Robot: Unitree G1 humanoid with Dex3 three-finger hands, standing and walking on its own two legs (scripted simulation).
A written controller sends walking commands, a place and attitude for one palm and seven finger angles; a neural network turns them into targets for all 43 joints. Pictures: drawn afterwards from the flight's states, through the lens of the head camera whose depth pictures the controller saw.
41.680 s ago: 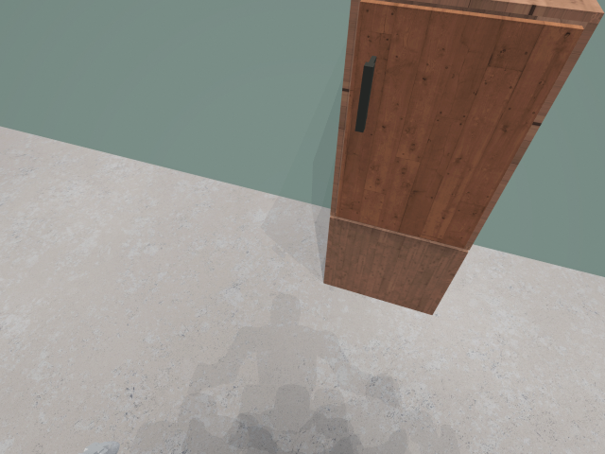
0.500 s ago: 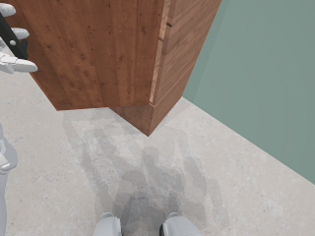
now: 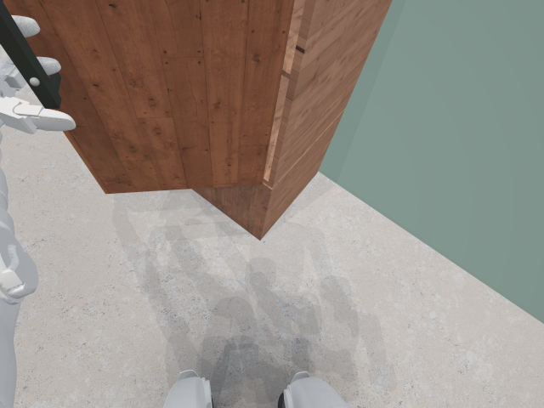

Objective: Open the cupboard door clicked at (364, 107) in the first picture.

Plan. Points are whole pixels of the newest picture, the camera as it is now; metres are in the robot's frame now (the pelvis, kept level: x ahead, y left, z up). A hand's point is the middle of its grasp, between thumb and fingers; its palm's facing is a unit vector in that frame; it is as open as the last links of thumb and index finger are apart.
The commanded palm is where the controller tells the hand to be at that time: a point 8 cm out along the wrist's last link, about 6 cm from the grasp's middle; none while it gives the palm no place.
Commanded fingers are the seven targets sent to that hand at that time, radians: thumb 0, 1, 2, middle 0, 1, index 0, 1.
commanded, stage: close the thumb around the handle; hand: left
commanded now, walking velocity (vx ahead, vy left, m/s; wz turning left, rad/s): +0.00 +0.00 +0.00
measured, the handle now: (28, 49) +0.58 +0.26 +0.13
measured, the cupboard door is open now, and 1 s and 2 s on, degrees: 45 45 59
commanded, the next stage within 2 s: pull the door open along its arc in 0.72 s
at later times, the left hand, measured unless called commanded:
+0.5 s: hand (40, 78) +0.54 +0.25 +0.12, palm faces +0.04 -1.00 +0.01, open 7.9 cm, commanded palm +0.53 +0.28 +0.12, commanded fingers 0.00 0.90 0.90 -0.40 -1.35 -0.40 -1.35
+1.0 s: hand (48, 77) +0.54 +0.23 +0.12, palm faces +0.03 -1.00 +0.01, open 5.2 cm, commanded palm +0.50 +0.28 +0.12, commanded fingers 0.00 0.90 0.90 -0.40 -1.35 -0.40 -1.35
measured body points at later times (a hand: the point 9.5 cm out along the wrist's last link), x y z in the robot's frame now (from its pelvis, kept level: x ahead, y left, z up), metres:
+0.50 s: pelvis +0.00 +0.00 +0.00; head +0.14 +0.03 +0.43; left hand +0.53 +0.30 +0.12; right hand -0.04 -0.26 -0.10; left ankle +0.02 +0.12 -0.68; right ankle -0.03 -0.14 -0.68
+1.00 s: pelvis +0.00 +0.00 +0.00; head +0.13 +0.02 +0.43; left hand +0.53 +0.29 +0.13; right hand -0.03 -0.27 -0.10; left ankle +0.02 +0.12 -0.68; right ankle -0.03 -0.14 -0.68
